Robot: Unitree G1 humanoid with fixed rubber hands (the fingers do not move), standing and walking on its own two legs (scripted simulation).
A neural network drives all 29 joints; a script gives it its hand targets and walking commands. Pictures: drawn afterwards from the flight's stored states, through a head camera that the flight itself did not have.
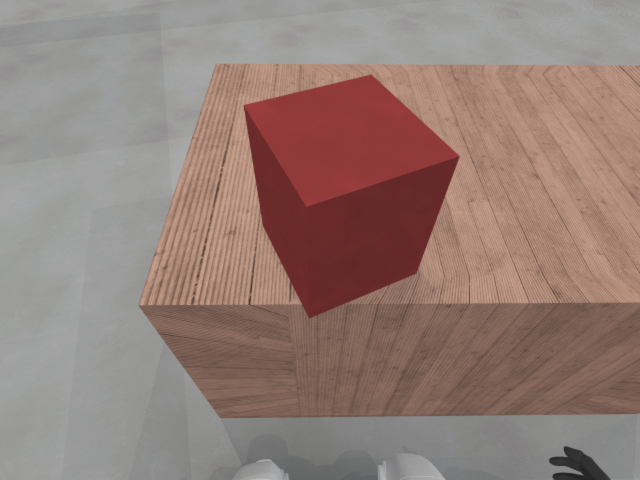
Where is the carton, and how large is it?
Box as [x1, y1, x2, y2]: [244, 75, 459, 317]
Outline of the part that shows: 371,75 244,105 263,226 309,317 416,272 459,156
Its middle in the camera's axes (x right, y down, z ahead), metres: +0.03 -0.07 +0.59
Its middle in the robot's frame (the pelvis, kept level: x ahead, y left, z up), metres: +0.49 +0.00 +0.06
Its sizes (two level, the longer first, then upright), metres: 0.210 0.200 0.250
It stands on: a pedestal, 0.68 m high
